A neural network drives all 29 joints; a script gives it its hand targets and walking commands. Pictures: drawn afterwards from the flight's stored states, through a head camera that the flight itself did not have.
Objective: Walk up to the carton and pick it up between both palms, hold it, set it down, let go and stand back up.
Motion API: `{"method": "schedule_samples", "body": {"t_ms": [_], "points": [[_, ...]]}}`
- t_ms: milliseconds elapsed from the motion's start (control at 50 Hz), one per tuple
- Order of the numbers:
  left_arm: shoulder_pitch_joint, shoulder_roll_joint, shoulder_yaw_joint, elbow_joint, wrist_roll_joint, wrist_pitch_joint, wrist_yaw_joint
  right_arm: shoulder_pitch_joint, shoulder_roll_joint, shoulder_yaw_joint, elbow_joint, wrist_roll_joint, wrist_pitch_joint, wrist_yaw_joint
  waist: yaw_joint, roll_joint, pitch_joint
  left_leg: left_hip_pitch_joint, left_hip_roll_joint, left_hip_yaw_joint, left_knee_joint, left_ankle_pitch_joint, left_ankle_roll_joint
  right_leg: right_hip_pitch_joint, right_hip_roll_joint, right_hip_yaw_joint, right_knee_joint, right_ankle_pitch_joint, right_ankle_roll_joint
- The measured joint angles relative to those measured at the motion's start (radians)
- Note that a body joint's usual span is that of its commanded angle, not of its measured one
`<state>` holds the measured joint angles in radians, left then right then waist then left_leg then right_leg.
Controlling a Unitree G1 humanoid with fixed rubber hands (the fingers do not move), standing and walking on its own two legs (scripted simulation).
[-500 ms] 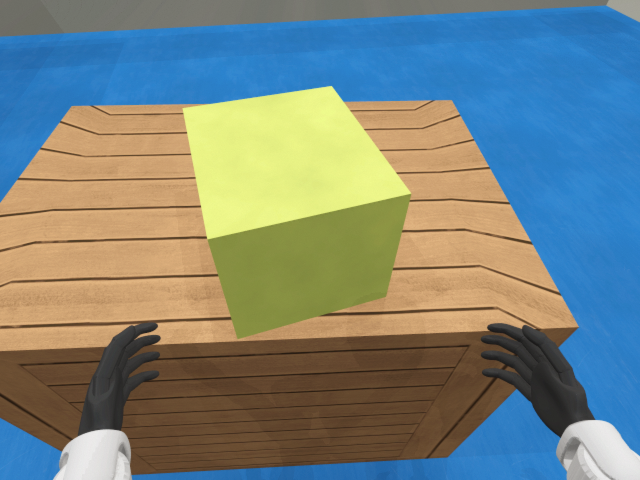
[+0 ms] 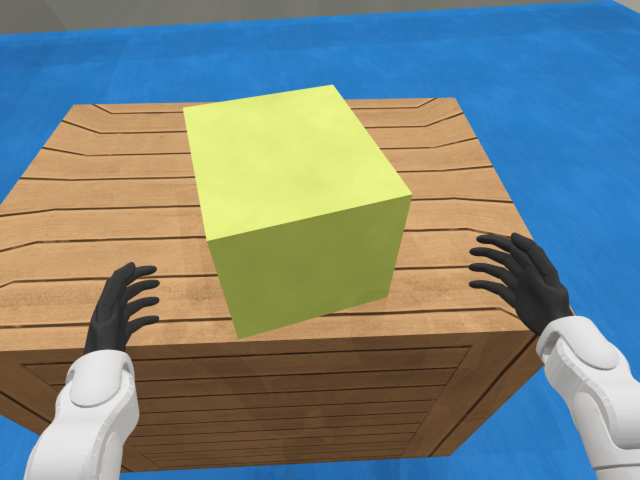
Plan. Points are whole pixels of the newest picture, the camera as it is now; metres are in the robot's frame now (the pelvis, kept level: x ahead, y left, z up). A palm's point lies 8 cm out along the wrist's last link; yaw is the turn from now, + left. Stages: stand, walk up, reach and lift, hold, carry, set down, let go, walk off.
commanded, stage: reach and lift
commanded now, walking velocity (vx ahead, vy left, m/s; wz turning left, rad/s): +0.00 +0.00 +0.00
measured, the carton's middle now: (288, 205) +0.48 +0.07 +0.08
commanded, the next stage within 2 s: none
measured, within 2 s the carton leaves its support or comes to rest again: neither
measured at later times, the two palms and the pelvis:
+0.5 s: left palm (113, 277) +0.31 +0.24 +0.13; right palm (516, 225) +0.38 -0.21 +0.15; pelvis +0.01 +0.00 +0.00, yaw +0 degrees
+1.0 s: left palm (121, 224) +0.37 +0.24 +0.15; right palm (481, 167) +0.45 -0.18 +0.17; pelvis +0.02 +0.00 +0.00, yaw +1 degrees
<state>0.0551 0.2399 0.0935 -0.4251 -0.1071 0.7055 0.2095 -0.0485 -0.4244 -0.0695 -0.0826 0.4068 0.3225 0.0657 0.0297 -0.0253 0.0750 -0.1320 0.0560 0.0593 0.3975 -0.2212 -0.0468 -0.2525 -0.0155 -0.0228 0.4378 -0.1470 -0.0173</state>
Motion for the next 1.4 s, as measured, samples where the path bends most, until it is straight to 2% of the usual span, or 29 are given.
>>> {"method": "schedule_samples", "body": {"t_ms": [380, 700, 1000, 1140, 1400], "points": [[-0.25, 0.0, 0.067, 0.12, 0.0, 0.109, -0.013, -0.313, -0.028, 0.011, 0.226, 0.036, 0.074, -0.004, 0.003, 0.004, 0.0, -0.004, 0.006, 0.0, 0.0, -0.006, -0.001, 0.0, 0.006, 0.0, -0.01, 0.0, 0.0], [-0.444, 0.0, 0.07, 0.275, 0.0, 0.119, -0.014, -0.526, -0.036, 0.048, 0.412, 0.05, 0.096, -0.008, 0.032, 0.004, 0.0, -0.018, 0.01, -0.018, 0.0, -0.008, -0.006, 0.0, 0.009, -0.017, -0.025, -0.001, 0.0], [-0.627, 0.0, 0.07, 0.442, 0.0, 0.12, -0.014, -0.712, -0.041, 0.058, 0.583, 0.054, 0.099, -0.013, 0.037, 0.004, -0.024, -0.066, 0.011, -0.03, 0.0, -0.007, -0.009, -0.04, 0.009, -0.028, -0.033, 0.001, 0.0], [-0.717, 0.0, 0.07, 0.558, 0.0, 0.098, -0.014, -0.804, -0.051, 0.071, 0.679, 0.057, 0.099, -0.015, 0.052, 0.008, -0.048, -0.097, 0.012, -0.03, 0.0, -0.006, -0.01, -0.071, 0.01, -0.028, -0.033, 0.002, 0.0], [-0.854, 0.0, 0.07, 0.823, 0.0, -0.045, -0.014, -0.965, -0.052, 0.102, 0.888, 0.055, 0.067, -0.015, 0.093, 0.008, -0.111, -0.164, 0.012, -0.035, 0.0, -0.003, -0.013, -0.136, 0.01, -0.031, -0.033, 0.004, 0.0]]}}
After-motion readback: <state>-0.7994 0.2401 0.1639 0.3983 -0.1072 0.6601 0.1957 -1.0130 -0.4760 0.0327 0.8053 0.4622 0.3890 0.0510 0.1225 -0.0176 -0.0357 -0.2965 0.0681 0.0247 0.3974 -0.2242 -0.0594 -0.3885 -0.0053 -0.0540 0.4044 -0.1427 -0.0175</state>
